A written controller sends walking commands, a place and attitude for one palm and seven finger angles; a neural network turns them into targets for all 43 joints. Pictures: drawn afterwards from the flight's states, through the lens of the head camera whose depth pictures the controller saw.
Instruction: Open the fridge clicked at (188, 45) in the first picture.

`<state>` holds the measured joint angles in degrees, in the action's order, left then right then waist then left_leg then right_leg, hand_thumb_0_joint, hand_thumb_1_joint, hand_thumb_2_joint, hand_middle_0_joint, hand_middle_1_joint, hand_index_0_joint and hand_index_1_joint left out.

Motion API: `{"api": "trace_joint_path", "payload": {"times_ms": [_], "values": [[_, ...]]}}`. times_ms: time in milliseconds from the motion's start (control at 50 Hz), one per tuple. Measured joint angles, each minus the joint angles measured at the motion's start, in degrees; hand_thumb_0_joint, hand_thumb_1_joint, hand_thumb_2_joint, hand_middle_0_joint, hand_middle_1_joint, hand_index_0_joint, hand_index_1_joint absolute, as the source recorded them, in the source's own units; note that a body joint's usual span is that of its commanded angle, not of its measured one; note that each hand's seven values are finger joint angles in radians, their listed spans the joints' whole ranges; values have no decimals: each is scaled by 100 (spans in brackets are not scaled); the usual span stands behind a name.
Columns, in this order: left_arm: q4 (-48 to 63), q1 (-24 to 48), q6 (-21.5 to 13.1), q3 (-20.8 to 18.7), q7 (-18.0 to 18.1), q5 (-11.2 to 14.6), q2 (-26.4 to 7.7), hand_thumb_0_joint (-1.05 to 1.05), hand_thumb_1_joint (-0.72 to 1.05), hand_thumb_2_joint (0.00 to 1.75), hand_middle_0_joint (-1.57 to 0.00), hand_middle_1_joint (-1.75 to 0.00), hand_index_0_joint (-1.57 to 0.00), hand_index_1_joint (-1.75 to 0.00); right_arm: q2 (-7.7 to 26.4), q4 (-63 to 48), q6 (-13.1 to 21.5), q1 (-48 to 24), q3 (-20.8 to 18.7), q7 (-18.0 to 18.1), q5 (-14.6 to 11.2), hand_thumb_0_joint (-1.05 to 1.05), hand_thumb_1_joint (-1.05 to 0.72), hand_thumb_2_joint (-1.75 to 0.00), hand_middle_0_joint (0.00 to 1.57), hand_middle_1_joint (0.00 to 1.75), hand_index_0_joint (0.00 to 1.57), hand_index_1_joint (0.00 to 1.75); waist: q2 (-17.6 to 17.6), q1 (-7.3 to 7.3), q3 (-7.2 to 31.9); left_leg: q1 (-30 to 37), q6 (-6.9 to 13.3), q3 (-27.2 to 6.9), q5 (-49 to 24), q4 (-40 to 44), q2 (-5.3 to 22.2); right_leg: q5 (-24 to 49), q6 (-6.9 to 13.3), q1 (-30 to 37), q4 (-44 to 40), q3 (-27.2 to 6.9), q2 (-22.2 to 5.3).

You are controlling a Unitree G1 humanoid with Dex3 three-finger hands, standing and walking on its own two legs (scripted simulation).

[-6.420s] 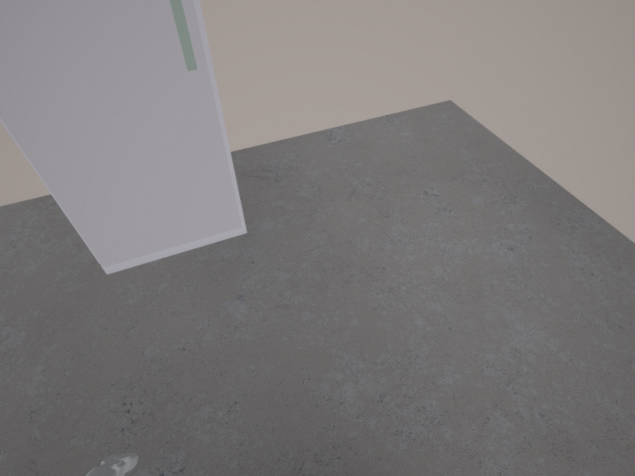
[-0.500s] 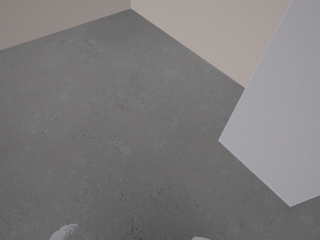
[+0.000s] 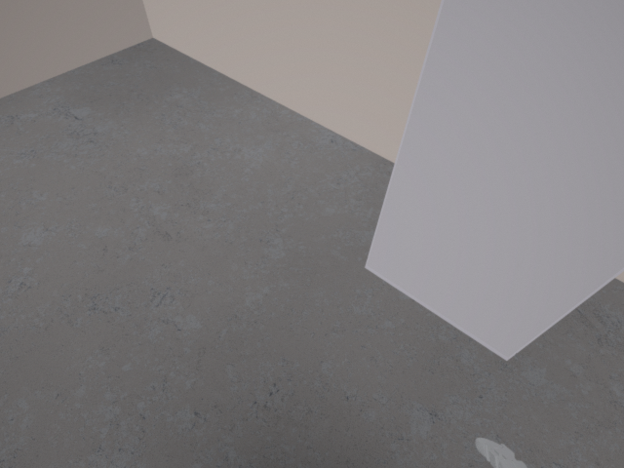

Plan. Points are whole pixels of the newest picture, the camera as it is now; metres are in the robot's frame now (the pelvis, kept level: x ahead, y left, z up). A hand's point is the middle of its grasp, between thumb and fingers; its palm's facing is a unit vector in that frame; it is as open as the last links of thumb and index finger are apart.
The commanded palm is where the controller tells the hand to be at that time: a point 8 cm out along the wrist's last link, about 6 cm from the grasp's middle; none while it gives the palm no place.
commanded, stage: turn to face it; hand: right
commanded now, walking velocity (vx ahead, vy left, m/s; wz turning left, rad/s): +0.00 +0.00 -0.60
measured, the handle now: out of the picture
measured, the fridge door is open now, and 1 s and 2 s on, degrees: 0 0 0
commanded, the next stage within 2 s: take the last steps up to it in 0.88 s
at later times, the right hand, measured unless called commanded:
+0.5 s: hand out of the picture -0.06 -0.26 -0.18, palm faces +0.35 +0.90 -0.26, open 7.4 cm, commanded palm none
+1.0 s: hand out of the picture -0.05 -0.20 -0.14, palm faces +0.49 +0.84 -0.26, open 7.4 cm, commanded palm none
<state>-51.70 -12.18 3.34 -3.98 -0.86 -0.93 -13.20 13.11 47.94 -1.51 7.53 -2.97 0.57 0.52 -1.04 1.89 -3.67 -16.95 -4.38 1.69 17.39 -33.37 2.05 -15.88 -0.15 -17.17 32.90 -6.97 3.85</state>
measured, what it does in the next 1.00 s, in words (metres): steps on the spot, turning right: right foot, then left foot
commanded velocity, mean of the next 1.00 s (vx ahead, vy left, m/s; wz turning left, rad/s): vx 0.01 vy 0.00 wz -0.39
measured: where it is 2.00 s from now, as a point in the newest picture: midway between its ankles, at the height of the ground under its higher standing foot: outside the picture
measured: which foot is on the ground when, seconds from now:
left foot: down 0.00-0.42, up 0.44-0.90, down 0.92-1.00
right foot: down 0.00-0.00, up 0.02-0.40, down 0.42-0.92, up 0.94-1.00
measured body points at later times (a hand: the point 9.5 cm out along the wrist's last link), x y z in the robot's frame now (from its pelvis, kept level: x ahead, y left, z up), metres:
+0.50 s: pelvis -0.03 -0.03 -0.01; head +0.00 -0.07 +0.44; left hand +0.16 +0.19 -0.13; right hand -0.08 -0.30 -0.16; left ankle +0.00 +0.11 -0.69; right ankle -0.05 -0.12 -0.73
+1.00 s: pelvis -0.04 +0.01 +0.01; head -0.02 +0.03 +0.45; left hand +0.11 +0.20 -0.16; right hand -0.08 -0.24 -0.12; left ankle +0.02 +0.09 -0.73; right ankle -0.08 -0.11 -0.69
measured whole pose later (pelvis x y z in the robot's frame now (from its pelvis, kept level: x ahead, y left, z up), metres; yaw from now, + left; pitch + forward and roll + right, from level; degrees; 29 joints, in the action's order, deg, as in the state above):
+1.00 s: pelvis -0.04 +0.01 +0.01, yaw -29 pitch -2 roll -1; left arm -56.3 -13.4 4.5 -3.8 -0.4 -0.8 -12.0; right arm 9.2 53.0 -0.8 11.6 -1.7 1.2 1.2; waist -2.5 1.0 -2.6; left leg -13.5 1.2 5.2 16.2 -31.6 2.7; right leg -24.7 -0.4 -23.0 49.3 -2.7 3.0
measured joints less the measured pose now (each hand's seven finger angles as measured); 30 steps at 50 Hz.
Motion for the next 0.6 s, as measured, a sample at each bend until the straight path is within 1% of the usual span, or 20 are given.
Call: {"api": "trace_joint_path", "payload": {"times_ms": [20, 40, 60, 80, 120, 140, 180, 220, 260, 300, 360, 380, 420, 440, 460, 480, 500, 540, 600], "values": [[-27, -1, 17, -36, 2, 17, -45, 1, 90, 89, -20, -30, -21, -30, -62, -12, 61, -19, 20, 18, 32, 1, -91, -90, 20, 30, 20, 30, -83, -3, -26, 3, 166, 64, -86, 18, -18, -363, -50, -165, 384, -16, 2], [-49, -4, 48, -73, 7, 13, -85, 1, 90, 89, -20, -30, -21, -30, -118, -28, 90, -24, 61, 26, 47, 1, -91, -90, 20, 30, 20, 30, -148, 25, -58, -2, 322, 158, -65, -63, 4, -786, -87, -377, 946, 30, 16], [-72, -16, 84, -106, 4, 4, -117, 1, 91, 89, -20, -30, -21, -30, -166, -42, 101, -6, 95, 27, 55, 1, -91, -90, 20, 30, 21, 30, -178, 42, -72, 27, 431, 246, -29, -91, 54, -1043, -115, -594, 1571, 121, 27], [-100, -26, 118, -131, -10, -6, -146, 1, 91, 89, -20, -30, -20, -30, -207, -50, 99, 27, 119, 29, 59, 1, -91, -90, 20, 30, 21, 30, -192, 47, -77, 84, 491, 320, -16, -57, 105, -1095, -145, -789, 2171, 233, 9], [-148, -42, 158, -160, -56, -22, -196, 1, 91, 89, -20, -30, -20, -29, -272, -26, 73, 99, 142, 42, 66, 1, -91, -90, 20, 30, 21, 30, -209, 63, -82, 224, 521, 462, -53, 91, 186, -877, -221, -1060, 3053, 440, -121], [-165, -53, 169, -163, -76, -26, -211, 1, 91, 89, -20, -30, -20, -29, -292, -2, 63, 131, 149, 49, 71, 1, -91, -90, 20, 30, 21, 30, -203, 75, -82, 286, 519, 535, -80, 161, 227, -754, -263, -1134, 3305, 521, -202], [-198, -74, 191, -155, -102, -27, -215, 1, 91, 89, -20, -30, -20, -29, -309, 50, 53, 191, 157, 60, 81, 1, -91, -90, 20, 30, 21, 30, -156, 87, -82, 383, 507, 680, -113, 260, 319, -625, -340, -1166, 3462, 641, -354], [-237, -74, 220, -141, -117, -22, -203, 1, 91, 89, -19, -30, -20, -29, -308, 104, 51, 246, 159, 63, 94, 1, -90, -90, 20, 30, 21, 30, -89, 71, -91, 452, 489, 823, -123, 316, 416, -641, -394, -1075, 3248, 735, -479], [-272, -38, 243, -120, -124, -15, -185, 1, 91, 89, -19, -30, -20, -29, -284, 149, 49, 302, 156, 57, 107, 1, -90, -90, 20, 30, 21, 30, -19, 31, -108, 478, 461, 961, -116, 322, 514, -725, -420, -925, 2831, 830, -572], [-284, 31, 242, -90, -128, -2, -162, 1, 91, 89, -19, -30, -20, -29, -233, 197, 41, 353, 142, 47, 121, 1, -90, -90, 21, 30, 21, 30, 56, -27, -139, 468, 418, 1091, -89, 272, 616, -833, -417, -731, 2304, 938, -628], [-233, 162, 191, -38, -123, 23, -124, 1, 91, 89, -19, -30, -20, -29, -106, 270, 13, 429, 85, 32, 137, 1, -90, -90, 21, 30, 21, 30, 182, -133, -186, 388, 323, 1276, -2, 79, 779, -923, -358, -406, 1495, 1119, -644], [-199, 204, 160, -22, -119, 27, -113, 1, 91, 89, -19, -30, -20, -29, -52, 298, -1, 462, 58, 29, 137, 1, -90, -90, 21, 30, 21, 30, 225, -162, -191, 345, 279, 1336, 45, -23, 837, -845, -330, -273, 1184, 1182, -632], [-87, 250, 65, 8, -125, 26, -128, 1, 91, 89, -19, -30, -20, -29, 56, 341, -44, 571, -2, 17, 107, 1, -90, -90, 21, 30, 21, 30, 263, -199, -146, 187, 168, 1439, 209, -370, 945, -334, -229, 88, 318, 1275, -613], [-52, 298, -2, 5, -115, 13, -101, 1, 91, 89, -19, -30, -20, -29, 135, 377, -89, 595, -47, 9, 81, 1, -90, -90, 21, 30, 21, 30, 347, -202, -142, 8, 90, 1328, 440, -729, 1003, -308, -88, 47, 286, 1276, -543], [-21, 351, -58, 24, -102, 7, -63, 1, 91, 89, -19, -30, -20, -29, 214, 423, -158, 593, -85, 16, 75, 1, -90, -90, 20, 30, 21, 30, 432, -233, -171, -208, 41, 1065, 867, -1213, 963, -349, 56, -26, 407, 1275, -485], [4, 380, -113, 51, -76, 5, -32, 1, 91, 89, -19, -30, -20, -29, 267, 484, -226, 584, -114, 36, 76, 1, -91, -90, 20, 30, 21, 30, 463, -260, -184, -425, 16, 803, 1174, -1727, 851, -374, 164, -53, 458, 1260, -464], [27, 383, -155, 75, -39, 4, -10, 1, 91, 89, -19, -30, -20, -29, 298, 548, -276, 573, -134, 51, 71, 1, -91, -90, 20, 30, 21, 30, 453, -266, -177, -615, -3, 606, 1294, -2202, 728, -360, 232, -44, 426, 1221, -458], [47, 366, -189, 112, 29, -7, 33, 1, 91, 89, -19, -30, -20, -29, 327, 637, -304, 544, -161, 44, 63, 1, -91, -90, 20, 30, 20, 30, 415, -266, -154, -894, -37, 368, 1123, -2875, 562, -217, 273, 63, 183, 1133, -430], [20, 326, -194, 169, 77, -1, 90, 0, 91, 89, -20, -30, -20, -29, 320, 643, -262, 517, -158, 10, 59, 1, -91, -90, 20, 30, 20, 30, 372, -286, -108, -1074, -80, 191, 703, -3171, 465, 62, 314, 273, -280, 1030, -351]]}}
